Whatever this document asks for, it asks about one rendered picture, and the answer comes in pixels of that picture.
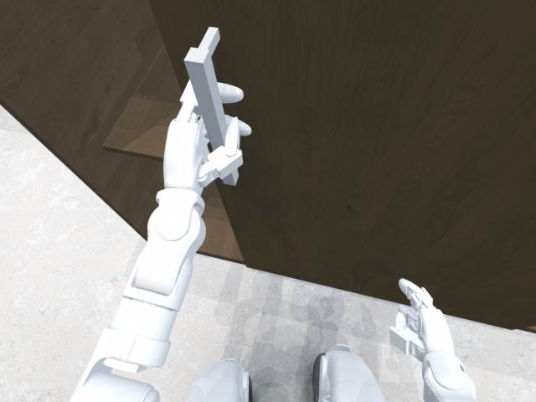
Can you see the left robot thigh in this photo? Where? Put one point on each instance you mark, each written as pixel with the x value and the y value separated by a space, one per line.
pixel 220 382

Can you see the robot right hand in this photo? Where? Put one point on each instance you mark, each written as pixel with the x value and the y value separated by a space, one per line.
pixel 428 331

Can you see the robot right forearm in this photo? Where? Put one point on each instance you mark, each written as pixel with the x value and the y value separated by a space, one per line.
pixel 445 379

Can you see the wardrobe door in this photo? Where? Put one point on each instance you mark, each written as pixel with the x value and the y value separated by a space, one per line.
pixel 389 139

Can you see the handle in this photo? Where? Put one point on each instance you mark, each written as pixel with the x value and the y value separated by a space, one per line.
pixel 201 73

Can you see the robot left hand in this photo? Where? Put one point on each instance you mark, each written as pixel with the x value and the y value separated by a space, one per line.
pixel 187 139

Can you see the left robot upper arm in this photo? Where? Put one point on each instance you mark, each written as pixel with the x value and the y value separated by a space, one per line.
pixel 106 387

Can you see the robot left forearm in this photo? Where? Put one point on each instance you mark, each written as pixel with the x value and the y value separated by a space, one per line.
pixel 138 335

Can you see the robot left shin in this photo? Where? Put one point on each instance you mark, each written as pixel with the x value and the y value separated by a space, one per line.
pixel 230 359

